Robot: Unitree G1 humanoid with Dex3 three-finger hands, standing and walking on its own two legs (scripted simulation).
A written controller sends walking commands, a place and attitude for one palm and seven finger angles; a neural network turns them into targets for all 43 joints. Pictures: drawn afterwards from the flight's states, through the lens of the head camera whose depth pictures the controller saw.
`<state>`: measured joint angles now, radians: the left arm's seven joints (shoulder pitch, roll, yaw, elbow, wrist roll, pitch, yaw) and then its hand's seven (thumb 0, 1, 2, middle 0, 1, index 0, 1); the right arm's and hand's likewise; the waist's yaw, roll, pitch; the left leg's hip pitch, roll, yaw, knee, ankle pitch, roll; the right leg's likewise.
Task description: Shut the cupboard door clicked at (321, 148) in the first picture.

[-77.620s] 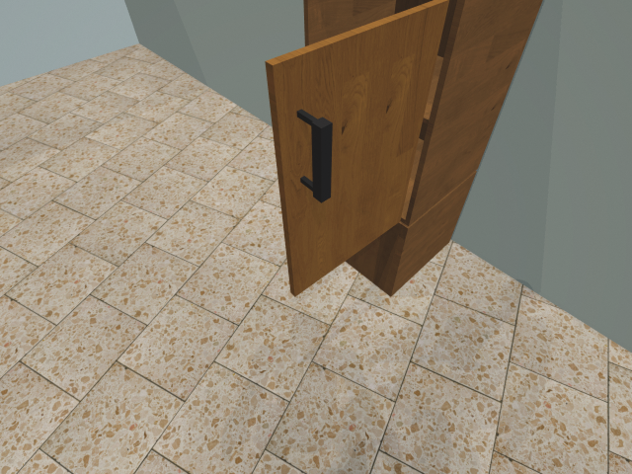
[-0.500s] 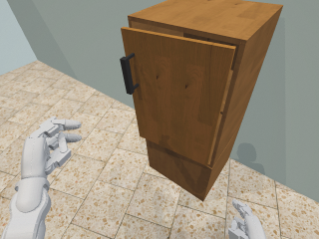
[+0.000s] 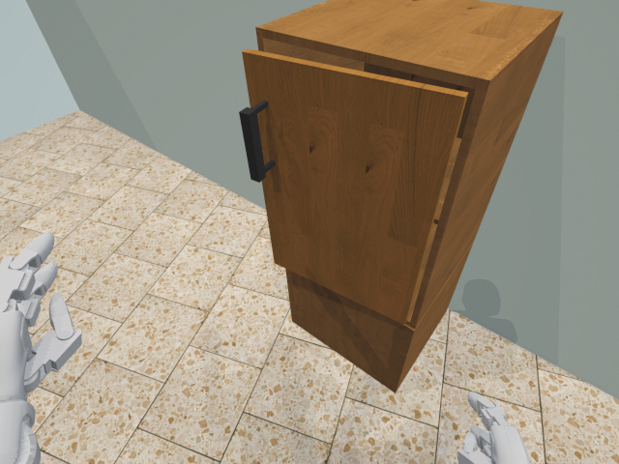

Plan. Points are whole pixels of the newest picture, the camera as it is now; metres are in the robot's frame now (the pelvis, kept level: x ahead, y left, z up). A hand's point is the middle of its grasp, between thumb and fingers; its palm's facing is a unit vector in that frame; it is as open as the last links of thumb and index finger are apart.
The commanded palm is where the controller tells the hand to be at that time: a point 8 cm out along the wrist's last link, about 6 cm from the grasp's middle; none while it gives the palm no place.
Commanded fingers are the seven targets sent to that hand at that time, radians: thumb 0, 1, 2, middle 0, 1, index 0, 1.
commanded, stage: draw the hand back to the body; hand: left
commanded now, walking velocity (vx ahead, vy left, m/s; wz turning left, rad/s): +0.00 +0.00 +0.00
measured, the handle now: (260, 141) +0.68 +0.19 +0.08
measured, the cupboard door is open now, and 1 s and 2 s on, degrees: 7 7 7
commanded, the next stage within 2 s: step back with the hand held close in 0.10 s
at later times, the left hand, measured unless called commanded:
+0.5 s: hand (76, 324) +0.20 +0.27 +0.15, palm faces +0.34 -0.80 -0.49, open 7.4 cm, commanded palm +0.14 +0.32 +0.17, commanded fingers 0.00 0.90 0.90 -0.20 -0.30 -0.20 -0.30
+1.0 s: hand out of the picture +0.06 +0.29 +0.16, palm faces +0.52 -0.73 -0.43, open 7.4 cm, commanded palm +0.00 +0.32 +0.17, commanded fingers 0.00 0.90 0.90 -0.20 -0.30 -0.20 -0.30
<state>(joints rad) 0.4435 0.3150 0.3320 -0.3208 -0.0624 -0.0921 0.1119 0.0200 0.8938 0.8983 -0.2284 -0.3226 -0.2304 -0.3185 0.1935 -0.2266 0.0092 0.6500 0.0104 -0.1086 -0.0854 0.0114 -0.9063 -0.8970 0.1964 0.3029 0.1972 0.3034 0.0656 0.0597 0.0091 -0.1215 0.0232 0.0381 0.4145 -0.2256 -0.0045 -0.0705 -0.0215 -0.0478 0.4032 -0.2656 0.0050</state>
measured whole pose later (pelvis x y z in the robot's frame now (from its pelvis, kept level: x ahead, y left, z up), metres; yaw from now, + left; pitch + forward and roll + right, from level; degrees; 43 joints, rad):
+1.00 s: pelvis -0.12 +0.01 -0.03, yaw +5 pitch -2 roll -1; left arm 0.50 0.39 0.43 -0.49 -0.02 -0.24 0.15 0.02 0.89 0.90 -0.21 -0.30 -0.22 -0.30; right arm 0.26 -0.21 0.01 0.59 0.01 -0.06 -0.08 0.01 -0.90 -0.90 0.20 0.30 0.20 0.30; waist 0.00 0.00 0.03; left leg -0.49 0.01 0.03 0.71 -0.37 0.02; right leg -0.39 -0.01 -0.01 0.64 -0.22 0.01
